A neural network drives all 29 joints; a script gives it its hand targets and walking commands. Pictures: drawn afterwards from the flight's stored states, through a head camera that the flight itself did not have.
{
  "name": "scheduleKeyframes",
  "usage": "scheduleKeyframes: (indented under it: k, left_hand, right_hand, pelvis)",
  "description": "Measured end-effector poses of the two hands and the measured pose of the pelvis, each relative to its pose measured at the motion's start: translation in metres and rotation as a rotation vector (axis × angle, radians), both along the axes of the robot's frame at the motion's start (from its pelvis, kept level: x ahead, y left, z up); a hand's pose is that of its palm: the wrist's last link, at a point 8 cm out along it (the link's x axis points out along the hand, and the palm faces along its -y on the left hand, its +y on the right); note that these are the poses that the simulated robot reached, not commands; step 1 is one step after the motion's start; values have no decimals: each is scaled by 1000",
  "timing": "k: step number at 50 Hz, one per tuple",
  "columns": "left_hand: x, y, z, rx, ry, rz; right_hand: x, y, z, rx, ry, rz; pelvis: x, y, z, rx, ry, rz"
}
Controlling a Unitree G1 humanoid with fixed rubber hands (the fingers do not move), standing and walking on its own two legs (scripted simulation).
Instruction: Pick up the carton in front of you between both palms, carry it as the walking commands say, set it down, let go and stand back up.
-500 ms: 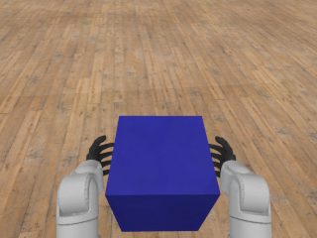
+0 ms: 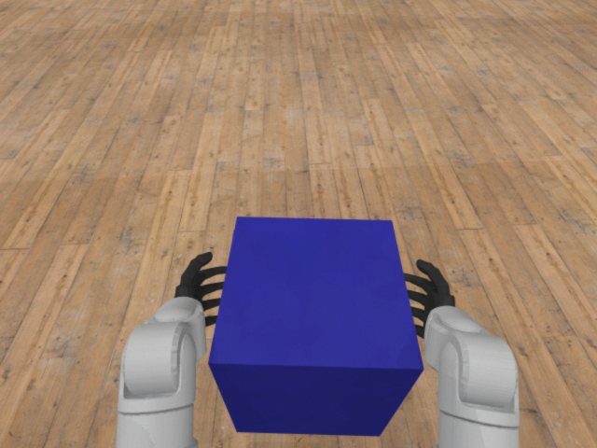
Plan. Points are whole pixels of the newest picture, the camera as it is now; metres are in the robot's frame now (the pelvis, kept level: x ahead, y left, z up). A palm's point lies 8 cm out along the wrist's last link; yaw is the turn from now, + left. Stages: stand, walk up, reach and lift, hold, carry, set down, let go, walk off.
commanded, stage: carry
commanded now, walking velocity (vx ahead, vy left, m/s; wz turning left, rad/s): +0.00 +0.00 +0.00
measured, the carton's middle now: (311, 330) +0.29 +0.00 -0.01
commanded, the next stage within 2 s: none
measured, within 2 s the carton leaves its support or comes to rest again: neither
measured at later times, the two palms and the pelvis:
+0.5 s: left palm (208, 184) +0.47 +0.16 +0.10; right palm (407, 188) +0.46 -0.14 +0.11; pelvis +0.20 +0.02 +0.01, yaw -3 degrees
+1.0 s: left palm (218, 206) +0.47 +0.15 +0.05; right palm (402, 217) +0.45 -0.15 +0.05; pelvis +0.20 +0.02 +0.01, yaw -4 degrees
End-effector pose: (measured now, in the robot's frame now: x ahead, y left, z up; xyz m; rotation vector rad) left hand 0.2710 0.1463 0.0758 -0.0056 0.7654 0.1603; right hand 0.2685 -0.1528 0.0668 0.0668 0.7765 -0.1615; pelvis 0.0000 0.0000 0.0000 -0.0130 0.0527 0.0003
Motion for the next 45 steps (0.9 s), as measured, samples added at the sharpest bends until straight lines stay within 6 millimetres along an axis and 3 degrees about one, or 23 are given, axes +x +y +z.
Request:
scheduleKeyframes:
  k: [4, 9, 18, 23, 33, 45]
  left_hand:
    - [31, -4, -2, 2, 56, 20]
    - [75, -5, 12, 12, 12, 14]
    - [159, 4, 34, -41, -118, -26]
    - [189, 10, 30, -49, -89, -21]
    - [214, 8, 4, -14, -17, -60]
    - [208, 3, -21, 25, -52, -105]
  right_hand:
    - [37, -4, -2, -2, 54, 25]
    - [81, -5, 10, 2, 10, 24]
    - [151, 4, 45, -50, -119, -20]
    - [183, 10, 45, -57, -90, -15]
    - [199, 8, 11, -52, -17, -29]
    - [190, 4, -12, -88, -50, -17]
  pelvis:
    - [34, -9, 16, 24, 11, 11]
    - [77, -9, 25, 34, 18, -5]
    - [160, 8, 14, 19, -11, -31]
    - [191, 14, 12, 29, 4, -48]
    - [211, 20, 9, 25, 19, -63]
    - [205, 20, 5, 22, 4, -71]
